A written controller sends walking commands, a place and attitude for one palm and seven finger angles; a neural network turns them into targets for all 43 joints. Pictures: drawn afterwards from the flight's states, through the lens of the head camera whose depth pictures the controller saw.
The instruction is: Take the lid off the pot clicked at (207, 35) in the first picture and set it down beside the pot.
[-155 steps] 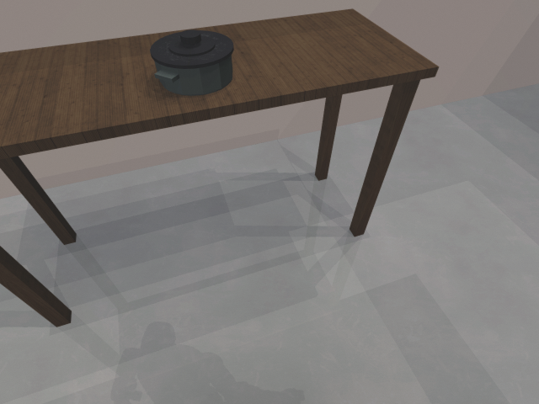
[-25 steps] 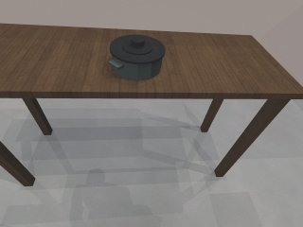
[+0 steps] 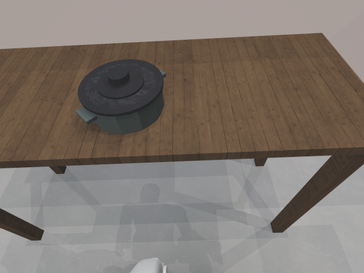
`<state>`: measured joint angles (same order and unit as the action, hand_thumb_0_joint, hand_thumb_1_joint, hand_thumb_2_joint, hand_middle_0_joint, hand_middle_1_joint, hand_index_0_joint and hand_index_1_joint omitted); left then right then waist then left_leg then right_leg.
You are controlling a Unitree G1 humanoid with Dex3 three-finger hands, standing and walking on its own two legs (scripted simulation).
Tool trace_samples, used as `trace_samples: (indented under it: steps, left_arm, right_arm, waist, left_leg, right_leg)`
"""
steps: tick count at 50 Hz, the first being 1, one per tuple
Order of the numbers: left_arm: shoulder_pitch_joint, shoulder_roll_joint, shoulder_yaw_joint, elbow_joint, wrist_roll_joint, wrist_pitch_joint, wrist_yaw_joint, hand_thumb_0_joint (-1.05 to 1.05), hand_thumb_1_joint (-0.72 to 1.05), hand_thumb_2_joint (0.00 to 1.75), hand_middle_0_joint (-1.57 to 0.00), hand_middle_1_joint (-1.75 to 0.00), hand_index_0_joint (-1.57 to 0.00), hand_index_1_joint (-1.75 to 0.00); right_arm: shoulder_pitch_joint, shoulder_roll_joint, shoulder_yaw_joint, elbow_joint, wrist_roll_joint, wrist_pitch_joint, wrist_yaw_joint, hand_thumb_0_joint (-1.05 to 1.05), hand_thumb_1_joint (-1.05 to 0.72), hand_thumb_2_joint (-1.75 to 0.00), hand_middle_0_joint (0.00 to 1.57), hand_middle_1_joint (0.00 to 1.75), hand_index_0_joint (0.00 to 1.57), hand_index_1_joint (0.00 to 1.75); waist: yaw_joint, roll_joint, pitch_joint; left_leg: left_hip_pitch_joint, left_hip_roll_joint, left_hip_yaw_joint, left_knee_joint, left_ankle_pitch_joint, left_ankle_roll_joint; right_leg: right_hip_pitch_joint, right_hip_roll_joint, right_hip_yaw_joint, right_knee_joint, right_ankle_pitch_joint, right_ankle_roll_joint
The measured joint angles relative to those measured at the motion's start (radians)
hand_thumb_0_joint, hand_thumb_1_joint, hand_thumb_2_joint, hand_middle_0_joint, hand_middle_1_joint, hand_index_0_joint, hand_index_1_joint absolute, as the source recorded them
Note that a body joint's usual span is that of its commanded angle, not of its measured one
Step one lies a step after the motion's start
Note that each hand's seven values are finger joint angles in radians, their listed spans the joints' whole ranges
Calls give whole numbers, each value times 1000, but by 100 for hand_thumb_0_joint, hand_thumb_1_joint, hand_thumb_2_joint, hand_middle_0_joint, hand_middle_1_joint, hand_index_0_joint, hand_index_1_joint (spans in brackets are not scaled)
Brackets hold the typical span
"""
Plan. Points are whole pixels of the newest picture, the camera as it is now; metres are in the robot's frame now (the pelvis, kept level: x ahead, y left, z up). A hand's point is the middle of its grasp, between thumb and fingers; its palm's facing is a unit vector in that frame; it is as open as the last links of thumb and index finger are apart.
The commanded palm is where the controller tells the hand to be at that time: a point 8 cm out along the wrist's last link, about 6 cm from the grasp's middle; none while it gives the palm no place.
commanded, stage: come to a stop and stand still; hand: left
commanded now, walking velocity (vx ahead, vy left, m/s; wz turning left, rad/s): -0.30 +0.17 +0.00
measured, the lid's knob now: (118, 75) +0.50 +0.18 +0.16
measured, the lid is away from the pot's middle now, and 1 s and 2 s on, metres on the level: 0.00 0.00 0.00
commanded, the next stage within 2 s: look again from close up in 1.22 s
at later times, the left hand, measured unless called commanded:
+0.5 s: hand out of the picture +0.04 +0.29 -0.18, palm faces +0.09 -0.96 -0.25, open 7.4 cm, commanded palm none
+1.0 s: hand out of the picture -0.01 +0.24 -0.17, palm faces +0.01 -0.98 -0.18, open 7.3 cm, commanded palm none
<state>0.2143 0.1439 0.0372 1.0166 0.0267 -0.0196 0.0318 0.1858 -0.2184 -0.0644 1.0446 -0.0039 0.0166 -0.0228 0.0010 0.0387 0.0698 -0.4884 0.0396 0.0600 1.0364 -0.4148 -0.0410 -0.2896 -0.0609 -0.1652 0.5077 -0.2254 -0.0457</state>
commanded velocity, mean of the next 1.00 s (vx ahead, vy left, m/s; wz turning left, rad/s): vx -0.03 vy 0.01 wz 0.00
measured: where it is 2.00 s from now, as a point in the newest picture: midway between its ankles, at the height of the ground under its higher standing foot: outside the picture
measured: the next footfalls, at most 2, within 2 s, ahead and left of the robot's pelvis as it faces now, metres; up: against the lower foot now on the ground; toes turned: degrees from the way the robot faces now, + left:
left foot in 0.32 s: +0.06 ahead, +0.16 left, +0.00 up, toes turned +2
right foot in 0.68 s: -0.01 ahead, -0.05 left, +0.00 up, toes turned +0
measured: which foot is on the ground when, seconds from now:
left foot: up 0.00-0.30, down 0.32-1.00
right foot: down 0.00-0.32, up 0.34-0.66, down 0.68-1.00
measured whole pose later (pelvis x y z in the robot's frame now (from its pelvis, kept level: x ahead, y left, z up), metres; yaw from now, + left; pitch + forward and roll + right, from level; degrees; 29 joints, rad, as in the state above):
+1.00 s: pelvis -0.03 +0.07 +0.00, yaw +0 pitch -2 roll +0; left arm 0.27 0.16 0.01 1.10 0.01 0.01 0.04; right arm 0.32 -0.14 -0.02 1.17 -0.01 0.01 -0.01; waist -0.03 -0.02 0.01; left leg -0.24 -0.02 0.08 0.41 -0.15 0.05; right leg -0.13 -0.01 -0.01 0.43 -0.27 0.01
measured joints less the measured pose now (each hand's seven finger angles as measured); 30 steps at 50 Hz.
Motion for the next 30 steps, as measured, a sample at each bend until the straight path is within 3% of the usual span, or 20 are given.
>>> trace_samples:
  steps: [8,13,15,16,18,20,24,27,30]
  left_arm:
    - [25,9,0,-36,5,28,18,0,92,90,-21,-30,-20,-30]
    - [39,49,8,-57,11,45,9,0,91,90,-21,-30,-20,-30]
    - [45,66,13,-57,7,50,4,0,91,90,-21,-30,-20,-30]
    - [51,73,14,-58,4,54,2,1,91,90,-21,-30,-20,-30]
    - [35,99,20,-53,-2,65,4,1,91,90,-21,-30,-20,-30]
    - [20,113,25,-43,-6,76,10,1,91,90,-21,-30,-20,-30]
    - [11,119,29,-34,-10,74,6,1,91,90,-20,-30,-20,-30]
    - [13,110,22,-24,-11,74,3,1,91,90,-20,-30,-20,-30]
    - [14,92,9,-10,-11,73,1,1,91,90,-20,-30,-20,-30]
  right_arm:
    - [-174,-11,-11,-103,-6,51,22,0,-91,-90,19,30,20,30]
    - [-204,5,-1,-137,2,39,29,0,-91,-90,19,30,20,30]
    - [-191,10,7,-141,2,24,30,0,-91,-90,19,30,20,30]
    - [-176,8,12,-143,1,15,31,0,-91,-90,19,30,20,30]
    - [-155,25,20,-135,-4,9,30,0,-91,-90,19,30,20,30]
    - [-127,39,34,-128,-8,12,23,0,-91,-90,19,30,20,30]
    - [-68,60,48,-101,-10,14,9,0,-91,-90,20,30,20,30]
    - [-29,69,52,-73,-7,10,5,0,-90,-90,20,30,20,30]
    - [0,66,45,-45,-6,3,0,0,-92,-90,20,30,20,30]
  waist:
    - [46,-19,22]
    - [64,-59,30]
    - [61,-67,23]
    - [58,-61,14]
    - [59,-92,26]
    - [55,-101,29]
    - [39,-95,15]
    - [26,-86,-3]
    - [7,-74,-17]
  left_leg:
    - [-49,-55,-37,26,15,-16]
    - [68,-44,-44,-197,18,-4]
    - [157,-34,-35,-378,117,1]
    - [203,-21,-27,-461,178,21]
    - [208,-37,-14,-454,132,60]
    - [213,-41,-13,-462,125,76]
    - [236,-50,-11,-542,178,90]
    - [249,-63,-1,-596,212,99]
    - [250,-74,9,-626,234,104]
  right_leg:
    - [38,-20,5,9,-26,16]
    - [20,-47,18,34,-36,43]
    - [8,-54,18,61,-49,62]
    - [-2,-51,14,86,-62,73]
    - [-37,-48,61,192,-189,77]
    - [-85,-5,128,355,-289,76]
    - [-128,39,177,537,-260,76]
    - [-89,35,177,467,-247,77]
    - [-9,25,163,285,-243,70]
